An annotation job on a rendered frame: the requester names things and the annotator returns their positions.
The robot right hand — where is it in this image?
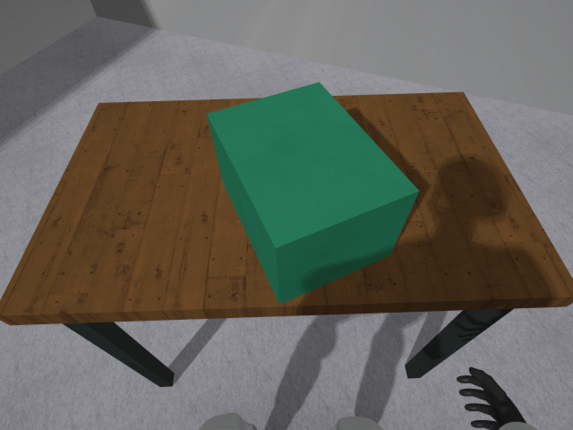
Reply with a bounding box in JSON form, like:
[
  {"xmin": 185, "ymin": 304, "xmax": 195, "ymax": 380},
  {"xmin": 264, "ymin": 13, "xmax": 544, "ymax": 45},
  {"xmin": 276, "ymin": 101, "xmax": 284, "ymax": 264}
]
[{"xmin": 457, "ymin": 367, "xmax": 526, "ymax": 430}]

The table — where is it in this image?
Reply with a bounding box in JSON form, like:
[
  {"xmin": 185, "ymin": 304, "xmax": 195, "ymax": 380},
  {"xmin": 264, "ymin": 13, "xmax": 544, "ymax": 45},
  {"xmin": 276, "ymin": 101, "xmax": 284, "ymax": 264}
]
[{"xmin": 0, "ymin": 92, "xmax": 573, "ymax": 387}]

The carton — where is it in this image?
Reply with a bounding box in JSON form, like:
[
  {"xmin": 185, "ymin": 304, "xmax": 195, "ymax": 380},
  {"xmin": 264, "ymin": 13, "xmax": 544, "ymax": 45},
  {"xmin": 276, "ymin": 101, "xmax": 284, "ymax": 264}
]
[{"xmin": 207, "ymin": 82, "xmax": 419, "ymax": 305}]

